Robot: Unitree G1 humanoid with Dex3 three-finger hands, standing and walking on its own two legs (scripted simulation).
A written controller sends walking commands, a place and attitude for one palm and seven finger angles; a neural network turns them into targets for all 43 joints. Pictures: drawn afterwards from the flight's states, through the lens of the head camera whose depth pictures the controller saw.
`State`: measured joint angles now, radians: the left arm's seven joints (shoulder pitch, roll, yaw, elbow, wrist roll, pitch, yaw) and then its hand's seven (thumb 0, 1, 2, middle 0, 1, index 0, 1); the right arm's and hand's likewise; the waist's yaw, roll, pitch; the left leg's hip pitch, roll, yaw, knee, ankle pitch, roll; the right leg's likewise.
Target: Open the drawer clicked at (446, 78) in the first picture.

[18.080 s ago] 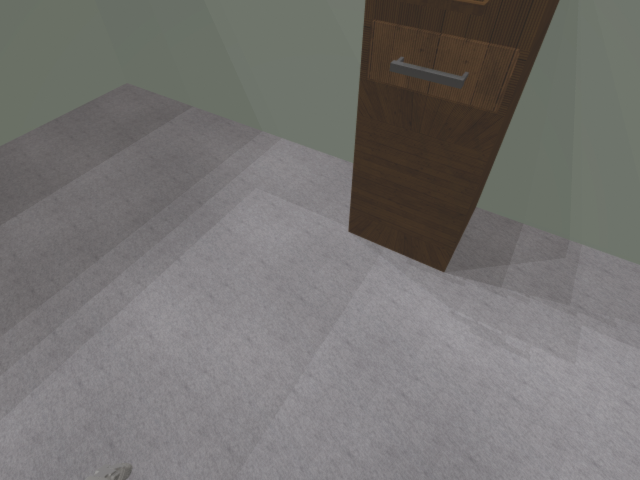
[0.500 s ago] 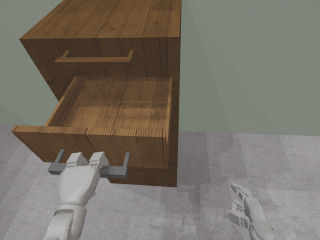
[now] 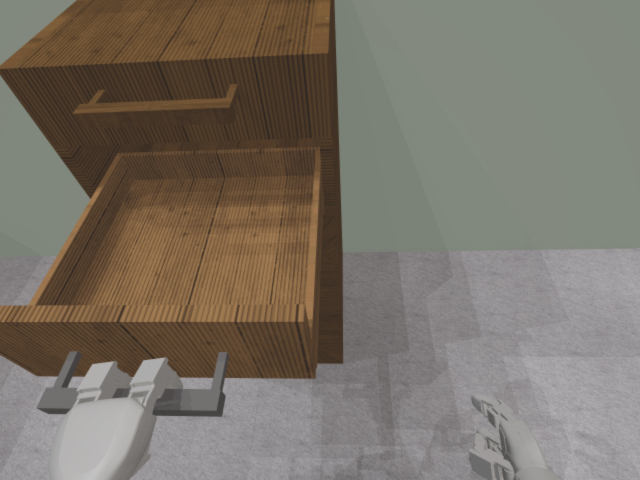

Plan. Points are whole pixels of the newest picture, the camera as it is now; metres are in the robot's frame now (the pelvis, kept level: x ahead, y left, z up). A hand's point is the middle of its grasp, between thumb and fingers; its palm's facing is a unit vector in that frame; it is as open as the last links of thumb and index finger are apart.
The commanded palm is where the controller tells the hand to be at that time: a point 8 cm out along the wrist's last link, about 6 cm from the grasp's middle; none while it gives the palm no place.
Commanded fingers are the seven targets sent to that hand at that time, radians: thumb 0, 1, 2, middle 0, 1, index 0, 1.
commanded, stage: pull the drawer open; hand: left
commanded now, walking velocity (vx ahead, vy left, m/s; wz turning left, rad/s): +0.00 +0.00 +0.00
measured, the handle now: (139, 381) +0.22 +0.23 +0.04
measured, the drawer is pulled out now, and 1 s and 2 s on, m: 0.30 0.30 0.30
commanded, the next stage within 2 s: open the thumb to release the handle in 0.12 s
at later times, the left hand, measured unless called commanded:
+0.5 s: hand (129, 432) +0.17 +0.23 +0.02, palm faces +0.03 -0.11 -0.99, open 7.6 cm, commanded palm +0.13 +0.23 +0.08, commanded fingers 0.00 -0.15 0.45 -0.32 -1.24 -0.32 -1.24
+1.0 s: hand (139, 432) +0.17 +0.22 +0.02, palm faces +0.04 -0.12 -0.99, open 13.8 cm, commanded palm +0.14 +0.22 +0.07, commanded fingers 0.00 -0.50 0.30 -0.30 -1.20 -0.30 -1.20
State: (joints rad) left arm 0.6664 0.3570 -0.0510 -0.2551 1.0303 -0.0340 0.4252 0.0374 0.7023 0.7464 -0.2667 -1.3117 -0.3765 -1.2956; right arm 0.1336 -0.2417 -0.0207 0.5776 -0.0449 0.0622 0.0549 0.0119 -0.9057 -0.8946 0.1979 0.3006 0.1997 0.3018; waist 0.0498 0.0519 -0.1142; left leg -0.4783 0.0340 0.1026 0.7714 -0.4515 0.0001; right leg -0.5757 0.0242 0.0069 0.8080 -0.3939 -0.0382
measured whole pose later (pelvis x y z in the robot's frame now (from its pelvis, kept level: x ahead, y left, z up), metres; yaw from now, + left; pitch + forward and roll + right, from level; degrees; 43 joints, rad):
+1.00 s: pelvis -0.02 +0.01 +0.00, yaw +3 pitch +7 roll +1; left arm 0.42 0.32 -0.13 -0.12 1.07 0.01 0.38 0.00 -0.48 0.31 -0.31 -1.20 -0.32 -1.20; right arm 0.11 -0.22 -0.01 0.61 -0.04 0.05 0.00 0.01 -0.90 -0.89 0.20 0.30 0.20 0.30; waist 0.09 0.06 -0.08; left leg -0.46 0.01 0.06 0.77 -0.42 0.01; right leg -0.53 0.00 -0.03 0.78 -0.37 -0.03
